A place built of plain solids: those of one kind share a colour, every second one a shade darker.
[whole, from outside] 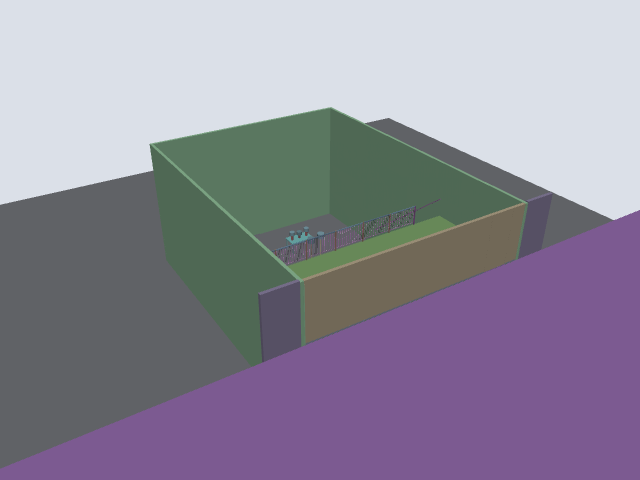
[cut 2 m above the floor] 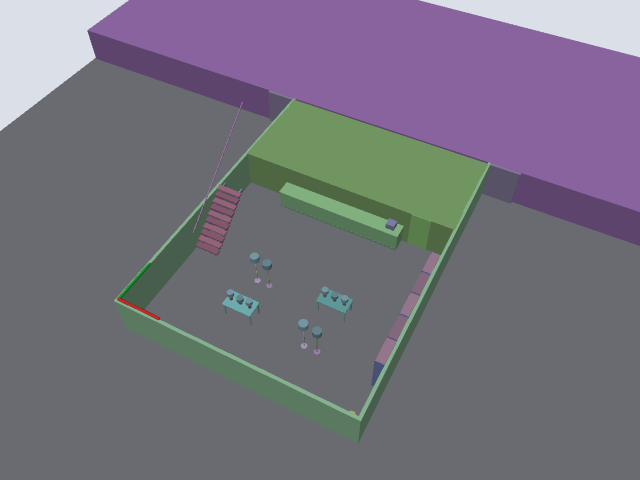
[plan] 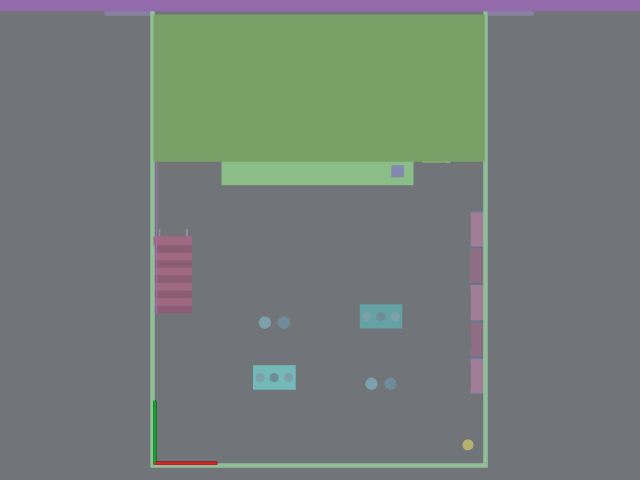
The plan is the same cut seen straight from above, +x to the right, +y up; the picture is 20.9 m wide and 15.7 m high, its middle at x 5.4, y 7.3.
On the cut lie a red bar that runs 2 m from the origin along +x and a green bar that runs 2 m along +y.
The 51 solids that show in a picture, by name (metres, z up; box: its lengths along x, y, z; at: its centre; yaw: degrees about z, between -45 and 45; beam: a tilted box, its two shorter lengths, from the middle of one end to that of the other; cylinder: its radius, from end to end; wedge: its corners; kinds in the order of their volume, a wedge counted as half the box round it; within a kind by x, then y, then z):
{
 "street_ground_1": {"box": [39.8, 12.65, 4.27], "at": [5.37, 21.11, 2.09]},
 "upper_1": {"box": [10.84, 4.82, 4.27], "at": [5.37, 12.27, 2.09]},
 "wall_1": {"box": [0.15, 14.93, 7.02], "at": [-0.07, 7.32, 3.46]},
 "wall_2": {"box": [5.35, 0.15, 7.02], "at": [2.52, -0.07, 3.46]},
 "wall_3": {"box": [1.5, 0.15, 7.02], "at": [5.65, -0.07, 3.46]},
 "wall_4": {"box": [4.79, 0.15, 7.02], "at": [8.49, -0.07, 3.46]},
 "wall_5": {"box": [0.15, 14.93, 7.02], "at": [10.81, 7.32, 3.46]},
 "shelves_body_1": {"box": [0.4, 1.16, 2.1], "at": [10.54, 2.85, 1.0]},
 "shelves_body_2": {"box": [0.4, 1.16, 2.1], "at": [10.54, 4.05, 1.0]},
 "shelves_body_3": {"box": [0.4, 1.16, 2.1], "at": [10.54, 5.25, 1.0]},
 "shelves_body_4": {"box": [0.4, 1.16, 2.1], "at": [10.54, 6.45, 1.0]},
 "shelves_body_5": {"box": [0.4, 1.16, 2.1], "at": [10.54, 7.65, 1.0]},
 "counter_1": {"box": [6.24, 0.7, 1.05], "at": [5.32, 9.5, 0.47]},
 "window_wall_1": {"box": [0.7, 0.15, 2.75], "at": [0.35, 14.71, 5.6]},
 "window_wall_2": {"box": [1.2, 0.15, 2.75], "at": [1.3, 14.71, 5.6]},
 "window_wall_3": {"box": [8.84, 0.15, 2.75], "at": [6.32, 14.71, 5.6]},
 "hull_return_1": {"box": [1.5, 0.15, 7.02], "at": [-0.9, 14.71, 3.51]},
 "hull_return_2": {"box": [1.5, 0.15, 7.02], "at": [11.64, 14.71, 3.51]},
 "stair_wall_rail_1": {"wedge": [[0.04, 4.9, 1.11], [0.04, 4.9, 1.16], [0.04, 9.86, 5.13], [0.04, 9.86, 5.18], [0.07, 4.9, 1.11], [0.07, 4.9, 1.16], [0.07, 9.86, 5.13], [0.07, 9.86, 5.18]]},
 "stair_step_1": {"box": [1.26, 0.29, 0.08], "at": [0.58, 5.04, 0.16]},
 "stair_step_2": {"box": [1.26, 0.29, 0.08], "at": [0.58, 5.29, 0.36]},
 "stair_step_3": {"box": [1.26, 0.29, 0.08], "at": [0.58, 5.54, 0.56]},
 "stair_step_4": {"box": [1.26, 0.29, 0.08], "at": [0.58, 5.79, 0.77]},
 "stair_step_5": {"box": [1.26, 0.29, 0.08], "at": [0.58, 6.04, 0.97]},
 "stair_step_6": {"box": [1.26, 0.29, 0.08], "at": [0.58, 6.28, 1.17]},
 "stair_step_7": {"box": [1.26, 0.29, 0.08], "at": [0.58, 6.53, 1.37]},
 "stair_step_8": {"box": [1.26, 0.29, 0.08], "at": [0.58, 6.78, 1.57]},
 "stair_step_9": {"box": [1.26, 0.29, 0.08], "at": [0.58, 7.03, 1.77]},
 "stair_step_10": {"box": [1.26, 0.29, 0.08], "at": [0.58, 7.28, 1.97]},
 "shade_1": {"cylinder": 0.15, "from": [3.44, 2.8, 1.07], "to": [3.44, 2.8, 1.27]},
 "shade_2": {"cylinder": 0.2, "from": [3.6, 4.6, 1.54], "to": [3.6, 4.6, 1.82]},
 "shade_3": {"cylinder": 0.15, "from": [3.9, 2.8, 0.97], "to": [3.9, 2.8, 1.17]},
 "shade_4": {"cylinder": 0.2, "from": [4.21, 4.6, 1.42], "to": [4.21, 4.6, 1.7]},
 "shade_5": {"cylinder": 0.15, "from": [4.37, 2.8, 1.08], "to": [4.37, 2.8, 1.28]},
 "shade_6": {"cylinder": 0.15, "from": [6.93, 4.8, 1.06], "to": [6.93, 4.8, 1.26]},
 "shade_7": {"cylinder": 0.2, "from": [7.08, 2.6, 1.5], "to": [7.08, 2.6, 1.78]},
 "shade_8": {"cylinder": 0.15, "from": [7.39, 4.8, 0.99], "to": [7.39, 4.8, 1.19]},
 "shade_9": {"cylinder": 0.2, "from": [7.71, 2.6, 1.42], "to": [7.71, 2.6, 1.7]},
 "shade_10": {"cylinder": 0.15, "from": [7.86, 4.8, 1.05], "to": [7.86, 4.8, 1.25]},
 "counter_top_1": {"box": [6.28, 0.78, 0.04], "at": [5.32, 9.48, 1.02]},
 "back_foot_1": {"box": [8.84, 0.15, 0.07], "at": [6.32, 14.71, 4.26]},
 "top_1": {"box": [1.4, 0.8, 0.04], "at": [3.9, 2.8, 0.74]},
 "top_2": {"box": [1.4, 0.8, 0.04], "at": [7.39, 4.8, 0.74]},
 "service_door_1": {"box": [0.95, 0.03, 2.1], "at": [9.21, 9.85, 1.0]},
 "till_1": {"box": [0.42, 0.4, 0.28], "at": [7.94, 9.55, 1.18]},
 "plant_pot_1": {"cylinder": 0.18, "from": [10.24, 0.6, 0.0], "to": [10.24, 0.6, 0.38]},
 "back_corner_1": {"box": [0.04, 0.17, 2.6], "at": [0.0, 14.71, 5.52]},
 "back_corner_2": {"box": [0.04, 0.17, 2.6], "at": [10.74, 14.71, 5.52]},
 "shelves_cheek_1": {"box": [0.41, 0.032, 2.1], "at": [10.53, 2.29, 1.0]},
 "counter_kick_1": {"box": [6.24, 0.012, 0.15], "at": [5.32, 9.14, 0.03]},
 "upper_guard_rail_1": {"box": [1.51, 0.044, 0.044], "at": [8.45, 9.89, 5.2]}
}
